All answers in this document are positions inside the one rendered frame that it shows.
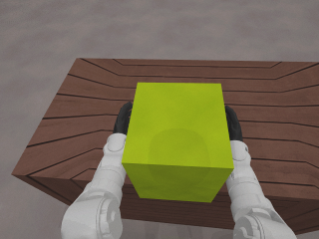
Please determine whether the pedestal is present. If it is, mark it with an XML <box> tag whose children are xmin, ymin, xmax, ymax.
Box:
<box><xmin>11</xmin><ymin>58</ymin><xmax>319</xmax><ymax>235</ymax></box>

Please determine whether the carton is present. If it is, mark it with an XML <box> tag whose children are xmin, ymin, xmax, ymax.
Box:
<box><xmin>121</xmin><ymin>82</ymin><xmax>234</xmax><ymax>203</ymax></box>

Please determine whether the left robot upper arm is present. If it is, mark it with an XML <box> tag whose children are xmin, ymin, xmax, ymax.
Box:
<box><xmin>62</xmin><ymin>197</ymin><xmax>123</xmax><ymax>239</ymax></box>

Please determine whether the robot right hand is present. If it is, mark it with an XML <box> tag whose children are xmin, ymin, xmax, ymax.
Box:
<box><xmin>224</xmin><ymin>106</ymin><xmax>243</xmax><ymax>142</ymax></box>

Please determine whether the right robot upper arm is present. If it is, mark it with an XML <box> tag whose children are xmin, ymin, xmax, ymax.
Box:
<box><xmin>232</xmin><ymin>214</ymin><xmax>297</xmax><ymax>239</ymax></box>

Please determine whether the robot left forearm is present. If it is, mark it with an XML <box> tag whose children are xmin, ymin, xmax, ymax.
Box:
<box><xmin>61</xmin><ymin>132</ymin><xmax>127</xmax><ymax>239</ymax></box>

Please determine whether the robot left hand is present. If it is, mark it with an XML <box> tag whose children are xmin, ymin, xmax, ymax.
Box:
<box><xmin>113</xmin><ymin>102</ymin><xmax>134</xmax><ymax>135</ymax></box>

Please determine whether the robot right forearm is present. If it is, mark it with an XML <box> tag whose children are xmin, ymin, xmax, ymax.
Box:
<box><xmin>225</xmin><ymin>140</ymin><xmax>287</xmax><ymax>225</ymax></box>

